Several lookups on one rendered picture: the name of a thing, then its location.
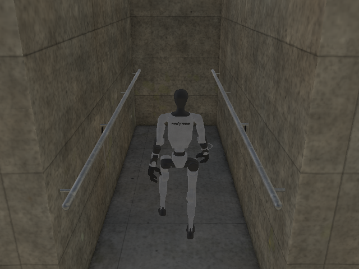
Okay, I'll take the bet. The right robot foot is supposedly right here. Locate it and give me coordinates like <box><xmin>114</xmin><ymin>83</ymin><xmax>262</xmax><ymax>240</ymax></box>
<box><xmin>186</xmin><ymin>225</ymin><xmax>195</xmax><ymax>239</ymax></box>

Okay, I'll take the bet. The right robot forearm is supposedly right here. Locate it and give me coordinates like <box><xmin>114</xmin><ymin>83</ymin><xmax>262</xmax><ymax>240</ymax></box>
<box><xmin>200</xmin><ymin>136</ymin><xmax>209</xmax><ymax>155</ymax></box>

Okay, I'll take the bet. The right robot thigh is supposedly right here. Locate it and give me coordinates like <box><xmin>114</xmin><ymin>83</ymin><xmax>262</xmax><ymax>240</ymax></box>
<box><xmin>186</xmin><ymin>157</ymin><xmax>199</xmax><ymax>202</ymax></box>

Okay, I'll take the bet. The robot right upper arm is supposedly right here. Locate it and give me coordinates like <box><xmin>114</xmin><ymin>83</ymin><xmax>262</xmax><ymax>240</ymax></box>
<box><xmin>192</xmin><ymin>113</ymin><xmax>206</xmax><ymax>143</ymax></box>

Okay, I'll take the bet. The robot right hand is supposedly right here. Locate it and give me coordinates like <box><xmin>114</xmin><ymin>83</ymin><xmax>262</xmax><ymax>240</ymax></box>
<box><xmin>196</xmin><ymin>152</ymin><xmax>209</xmax><ymax>163</ymax></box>

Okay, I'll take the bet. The left robot forearm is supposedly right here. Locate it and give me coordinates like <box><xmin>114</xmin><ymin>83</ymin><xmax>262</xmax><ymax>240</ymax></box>
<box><xmin>149</xmin><ymin>137</ymin><xmax>161</xmax><ymax>167</ymax></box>

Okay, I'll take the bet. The robot left upper arm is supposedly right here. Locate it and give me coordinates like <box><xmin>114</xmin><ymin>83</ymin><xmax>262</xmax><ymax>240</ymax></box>
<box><xmin>156</xmin><ymin>113</ymin><xmax>169</xmax><ymax>146</ymax></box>

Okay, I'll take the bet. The robot left hand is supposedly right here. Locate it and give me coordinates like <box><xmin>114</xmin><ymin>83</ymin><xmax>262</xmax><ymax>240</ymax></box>
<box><xmin>148</xmin><ymin>166</ymin><xmax>162</xmax><ymax>183</ymax></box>

